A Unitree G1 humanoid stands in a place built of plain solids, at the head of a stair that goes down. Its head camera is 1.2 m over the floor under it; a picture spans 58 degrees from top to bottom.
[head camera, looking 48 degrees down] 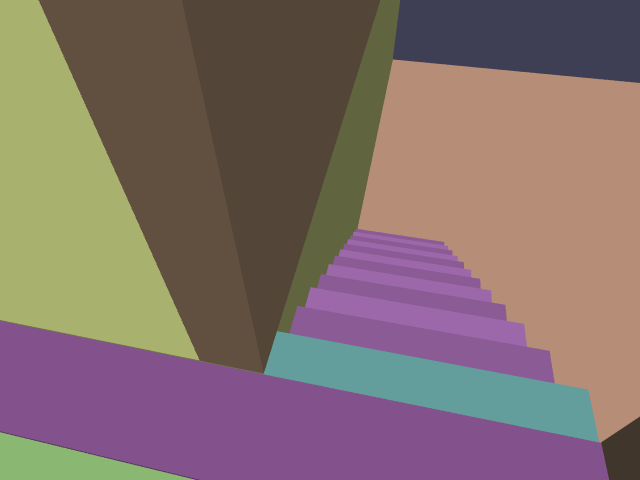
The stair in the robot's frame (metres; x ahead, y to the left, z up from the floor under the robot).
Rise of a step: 0.19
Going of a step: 0.23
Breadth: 0.92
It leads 12 degrees to the right of straight ahead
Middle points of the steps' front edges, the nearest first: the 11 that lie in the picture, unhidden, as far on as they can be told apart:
0.60 -0.31 0.00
0.83 -0.36 -0.19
1.05 -0.41 -0.38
1.27 -0.45 -0.58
1.49 -0.50 -0.77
1.72 -0.55 -0.96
1.94 -0.59 -1.15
2.16 -0.64 -1.35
2.39 -0.69 -1.54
2.61 -0.73 -1.73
2.83 -0.78 -1.92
